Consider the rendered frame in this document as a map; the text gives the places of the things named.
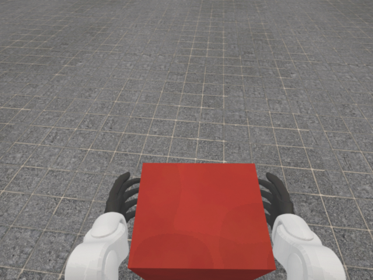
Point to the robot right forearm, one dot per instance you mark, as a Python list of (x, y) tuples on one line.
[(300, 251)]

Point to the robot left forearm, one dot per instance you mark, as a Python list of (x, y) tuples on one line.
[(104, 248)]

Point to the carton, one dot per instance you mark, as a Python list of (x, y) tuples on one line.
[(200, 221)]

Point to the robot left hand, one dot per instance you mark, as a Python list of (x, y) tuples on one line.
[(117, 196)]

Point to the robot right hand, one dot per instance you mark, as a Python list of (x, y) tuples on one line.
[(279, 198)]

